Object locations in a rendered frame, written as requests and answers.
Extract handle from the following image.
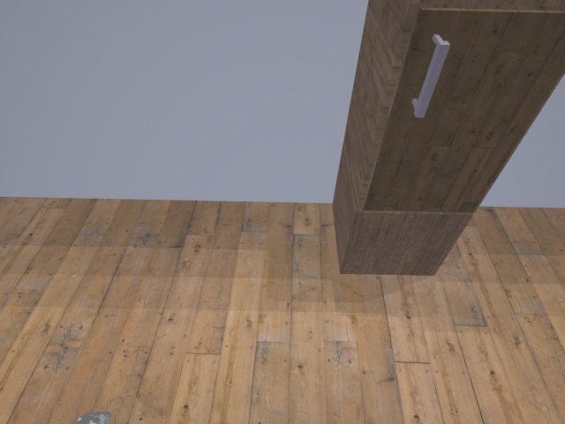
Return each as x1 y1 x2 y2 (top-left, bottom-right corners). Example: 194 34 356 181
411 34 450 117

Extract cupboard door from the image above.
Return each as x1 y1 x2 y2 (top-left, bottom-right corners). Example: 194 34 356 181
365 7 565 213

